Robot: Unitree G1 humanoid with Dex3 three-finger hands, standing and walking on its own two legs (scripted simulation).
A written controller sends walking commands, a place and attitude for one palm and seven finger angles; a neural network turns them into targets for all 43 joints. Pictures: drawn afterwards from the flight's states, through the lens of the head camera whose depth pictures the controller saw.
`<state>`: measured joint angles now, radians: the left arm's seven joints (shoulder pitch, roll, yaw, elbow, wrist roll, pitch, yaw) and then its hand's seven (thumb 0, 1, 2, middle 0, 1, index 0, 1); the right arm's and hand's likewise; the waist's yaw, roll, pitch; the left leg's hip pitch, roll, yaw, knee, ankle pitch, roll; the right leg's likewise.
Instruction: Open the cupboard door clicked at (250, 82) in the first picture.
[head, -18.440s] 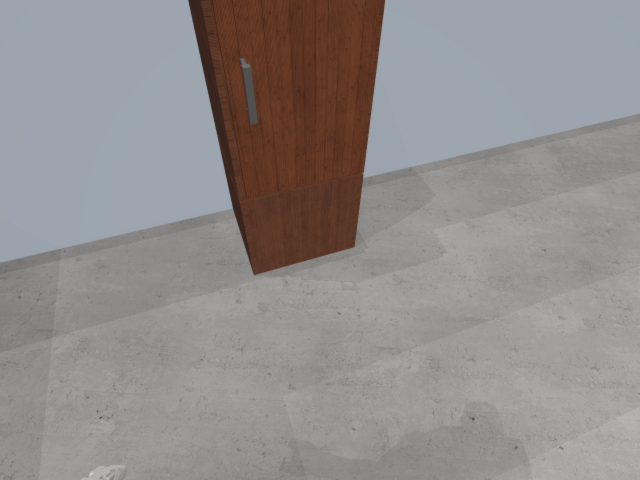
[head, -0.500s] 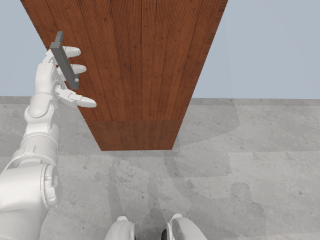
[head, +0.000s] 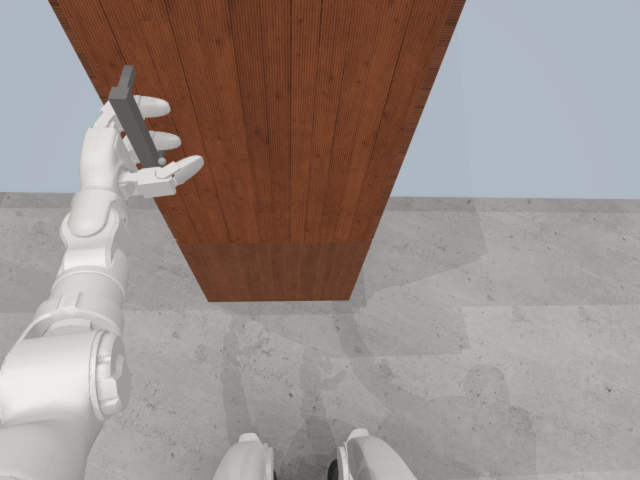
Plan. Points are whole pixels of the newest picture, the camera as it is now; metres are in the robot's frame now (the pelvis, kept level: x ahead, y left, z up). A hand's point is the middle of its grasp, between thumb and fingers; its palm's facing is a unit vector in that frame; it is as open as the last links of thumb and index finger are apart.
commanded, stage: close the thumb around the handle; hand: left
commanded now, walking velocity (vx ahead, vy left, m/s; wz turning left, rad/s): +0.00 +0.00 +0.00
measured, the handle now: (143, 128) +0.54 +0.20 +0.08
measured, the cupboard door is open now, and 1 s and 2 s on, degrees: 1 27 42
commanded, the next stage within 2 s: pull the door open along its arc in 0.30 s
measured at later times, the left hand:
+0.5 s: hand (160, 163) +0.48 +0.18 +0.07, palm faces -0.01 -1.00 -0.02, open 5.4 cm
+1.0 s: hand (195, 275) +0.33 +0.12 +0.08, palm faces +0.20 -0.98 +0.09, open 5.8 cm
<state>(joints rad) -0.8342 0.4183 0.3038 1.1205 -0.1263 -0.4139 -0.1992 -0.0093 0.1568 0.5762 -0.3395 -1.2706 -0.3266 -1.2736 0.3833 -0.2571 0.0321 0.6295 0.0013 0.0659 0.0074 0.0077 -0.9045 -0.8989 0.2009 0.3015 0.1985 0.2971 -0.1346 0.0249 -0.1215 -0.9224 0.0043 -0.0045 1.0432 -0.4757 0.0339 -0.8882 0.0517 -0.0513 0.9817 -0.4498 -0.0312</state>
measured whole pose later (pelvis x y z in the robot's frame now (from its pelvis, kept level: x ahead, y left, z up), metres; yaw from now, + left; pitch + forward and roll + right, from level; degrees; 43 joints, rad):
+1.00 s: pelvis +0.01 +0.00 +0.02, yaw -1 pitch +14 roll -1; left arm 0.02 0.03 0.03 0.19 -0.12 -0.32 0.17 0.01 0.71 0.72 -0.39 -1.35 -0.38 -1.34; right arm 0.26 -0.21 0.01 0.51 -0.01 0.03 0.04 0.01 -0.91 -0.90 0.20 0.30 0.20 0.30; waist -0.03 0.01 -0.15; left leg -0.70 0.00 0.03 0.94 -0.47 0.03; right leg -0.70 0.05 -0.01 0.92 -0.46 -0.03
